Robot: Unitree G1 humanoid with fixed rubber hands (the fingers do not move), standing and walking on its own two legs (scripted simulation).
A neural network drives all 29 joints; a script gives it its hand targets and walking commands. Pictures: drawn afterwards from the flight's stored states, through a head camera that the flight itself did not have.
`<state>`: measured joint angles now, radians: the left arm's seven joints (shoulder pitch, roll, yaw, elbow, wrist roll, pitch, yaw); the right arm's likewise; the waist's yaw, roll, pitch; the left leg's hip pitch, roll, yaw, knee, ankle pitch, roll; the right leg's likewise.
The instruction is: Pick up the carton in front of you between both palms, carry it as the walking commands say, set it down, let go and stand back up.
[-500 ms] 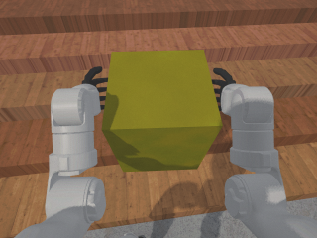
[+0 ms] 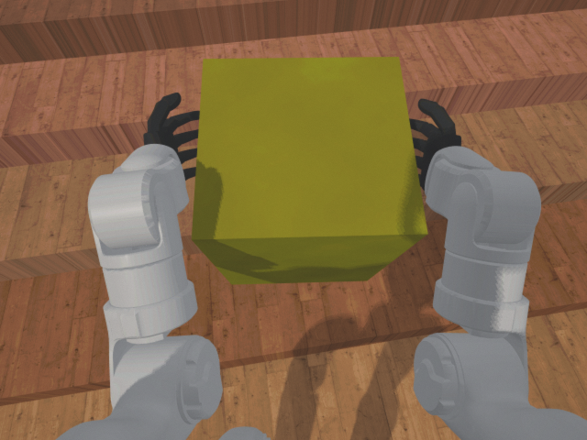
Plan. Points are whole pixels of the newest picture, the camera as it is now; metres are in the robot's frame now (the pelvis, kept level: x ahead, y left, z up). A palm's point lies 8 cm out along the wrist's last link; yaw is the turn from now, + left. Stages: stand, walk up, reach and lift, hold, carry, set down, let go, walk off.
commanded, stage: carry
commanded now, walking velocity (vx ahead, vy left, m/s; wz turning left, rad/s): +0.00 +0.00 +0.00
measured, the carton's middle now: (300, 190) +0.42 -0.03 +0.07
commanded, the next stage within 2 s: none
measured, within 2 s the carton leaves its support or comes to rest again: neither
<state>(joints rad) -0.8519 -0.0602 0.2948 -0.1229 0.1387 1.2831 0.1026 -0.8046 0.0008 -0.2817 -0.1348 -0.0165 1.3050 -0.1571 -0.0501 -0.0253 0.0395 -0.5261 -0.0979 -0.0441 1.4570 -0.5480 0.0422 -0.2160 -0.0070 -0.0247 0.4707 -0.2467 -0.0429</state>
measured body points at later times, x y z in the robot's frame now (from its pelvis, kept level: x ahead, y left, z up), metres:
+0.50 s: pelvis +0.42 -0.05 +0.23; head +0.53 -0.07 +0.66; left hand +0.82 +0.05 +0.27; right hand +0.79 -0.25 +0.28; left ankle +0.25 +0.10 -0.33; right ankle +0.44 -0.11 -0.49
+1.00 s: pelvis +0.70 -0.06 +0.35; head +0.74 -0.06 +0.80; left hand +1.12 +0.04 +0.51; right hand +1.07 -0.25 +0.50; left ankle +0.76 -0.01 -0.37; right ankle +0.70 -0.22 -0.28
